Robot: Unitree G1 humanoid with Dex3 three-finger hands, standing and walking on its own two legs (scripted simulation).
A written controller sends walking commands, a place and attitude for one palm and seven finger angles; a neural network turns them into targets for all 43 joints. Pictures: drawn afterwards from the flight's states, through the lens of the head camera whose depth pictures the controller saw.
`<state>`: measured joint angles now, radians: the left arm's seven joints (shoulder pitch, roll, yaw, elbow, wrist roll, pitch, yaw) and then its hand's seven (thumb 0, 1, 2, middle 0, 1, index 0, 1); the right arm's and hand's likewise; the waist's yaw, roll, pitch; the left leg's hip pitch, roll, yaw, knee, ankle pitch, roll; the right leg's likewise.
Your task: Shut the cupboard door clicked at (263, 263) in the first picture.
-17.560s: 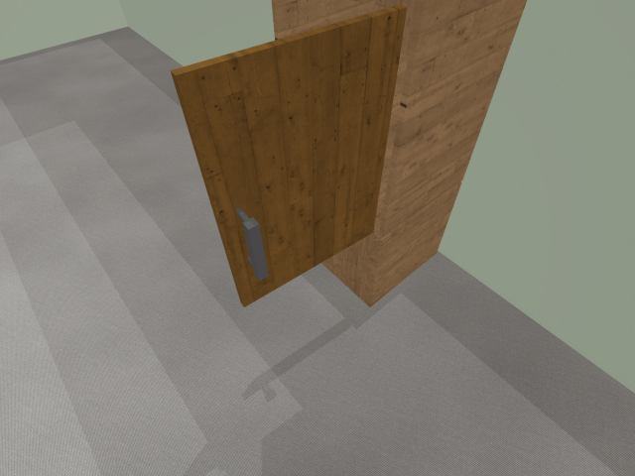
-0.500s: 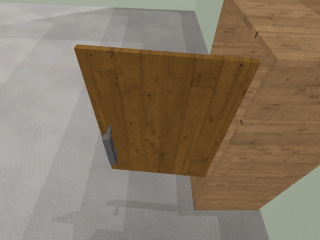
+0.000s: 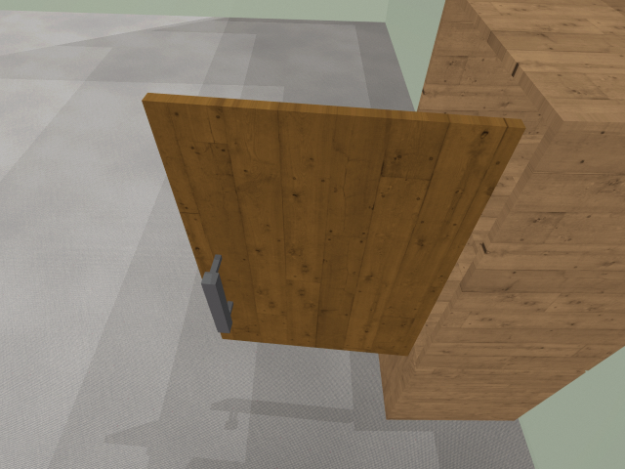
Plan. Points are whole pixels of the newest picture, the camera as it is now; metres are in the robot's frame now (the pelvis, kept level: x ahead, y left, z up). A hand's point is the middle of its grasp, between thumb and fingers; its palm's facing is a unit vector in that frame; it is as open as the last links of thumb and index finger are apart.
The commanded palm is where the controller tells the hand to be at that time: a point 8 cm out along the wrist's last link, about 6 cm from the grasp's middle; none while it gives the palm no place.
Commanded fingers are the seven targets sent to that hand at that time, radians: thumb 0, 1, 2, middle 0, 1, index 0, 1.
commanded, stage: look again from close up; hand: left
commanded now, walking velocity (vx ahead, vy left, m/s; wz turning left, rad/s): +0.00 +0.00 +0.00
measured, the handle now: (221, 295) +0.41 +0.18 -0.10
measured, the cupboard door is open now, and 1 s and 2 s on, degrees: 85 85 85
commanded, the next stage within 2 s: raise the hand and make a fist in 0.08 s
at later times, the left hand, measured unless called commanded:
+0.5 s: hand (202, 421) +0.18 +0.15 -0.02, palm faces -0.02 -1.00 -0.01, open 6.6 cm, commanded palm +0.11 +0.21 -0.07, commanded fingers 0.00 0.90 0.90 -0.49 -0.62 -0.49 -0.62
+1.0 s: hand (194, 427) +0.19 +0.17 -0.07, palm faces -0.04 -1.00 +0.01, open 4.2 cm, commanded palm +0.14 +0.22 -0.07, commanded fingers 0.00 0.90 0.90 -0.95 -1.12 -0.95 -1.12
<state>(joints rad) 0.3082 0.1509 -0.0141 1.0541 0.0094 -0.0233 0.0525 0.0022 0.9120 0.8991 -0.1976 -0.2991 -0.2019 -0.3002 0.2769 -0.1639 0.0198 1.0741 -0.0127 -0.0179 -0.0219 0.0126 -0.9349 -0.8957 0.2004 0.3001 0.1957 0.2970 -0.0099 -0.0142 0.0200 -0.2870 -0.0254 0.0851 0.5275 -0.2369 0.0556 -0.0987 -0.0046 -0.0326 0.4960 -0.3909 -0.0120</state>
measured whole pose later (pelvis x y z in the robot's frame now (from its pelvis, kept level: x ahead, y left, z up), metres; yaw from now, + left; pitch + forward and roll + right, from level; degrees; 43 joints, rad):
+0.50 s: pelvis -0.03 -0.03 -0.07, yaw +2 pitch +7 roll +2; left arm 0.32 0.19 0.12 0.22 -0.26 -0.50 -0.28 0.00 0.91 0.90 -0.32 -0.44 -0.33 -0.44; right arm 0.21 -0.25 -0.02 0.64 0.02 -0.27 0.02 0.01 -0.91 -0.90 0.20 0.30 0.20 0.30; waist -0.04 -0.03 -0.15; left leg -0.74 -0.06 0.04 1.01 -0.40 0.01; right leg -0.74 0.02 -0.04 1.06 -0.45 -0.08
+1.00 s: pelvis -0.02 -0.02 -0.11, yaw +1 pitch +17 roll -1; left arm 0.41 0.24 0.16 0.00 -0.32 -0.32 -0.34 0.02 0.90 0.90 -0.78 -0.93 -0.78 -0.93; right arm 0.23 -0.18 0.01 0.55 0.05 -0.21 -0.04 0.01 -0.90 -0.90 0.21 0.30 0.20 0.30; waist 0.00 0.03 -0.16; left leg -1.05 -0.03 -0.01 1.28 -0.53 0.03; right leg -1.01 0.07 -0.09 1.26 -0.54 -0.08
